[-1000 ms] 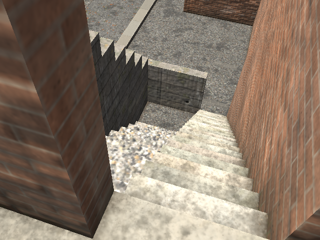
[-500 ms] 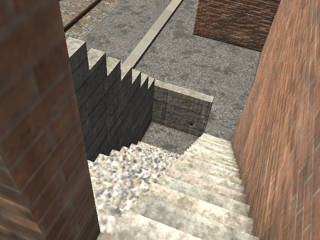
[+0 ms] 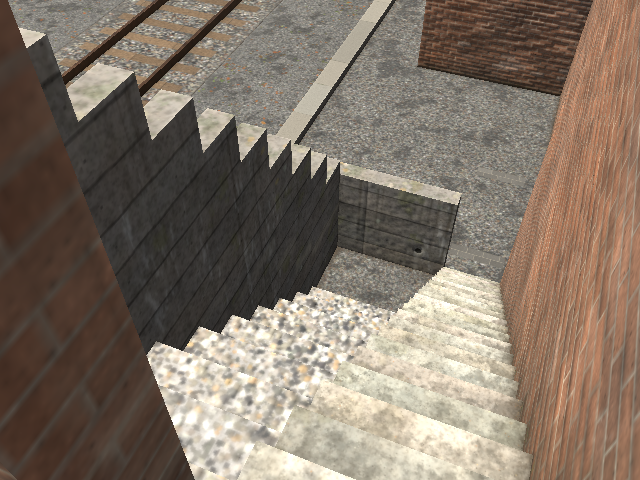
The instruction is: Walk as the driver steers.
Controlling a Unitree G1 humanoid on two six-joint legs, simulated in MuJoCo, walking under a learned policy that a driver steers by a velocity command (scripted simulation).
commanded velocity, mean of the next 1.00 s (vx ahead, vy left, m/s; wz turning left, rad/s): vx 0.45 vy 0.00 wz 0.00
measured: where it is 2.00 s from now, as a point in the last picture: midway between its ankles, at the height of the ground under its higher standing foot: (371, 438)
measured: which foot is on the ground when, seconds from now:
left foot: up 0.00-0.00, down 0.02-0.40, up 0.42-1.00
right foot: down 0.00-0.04, up 0.06-0.36, down 0.38-1.00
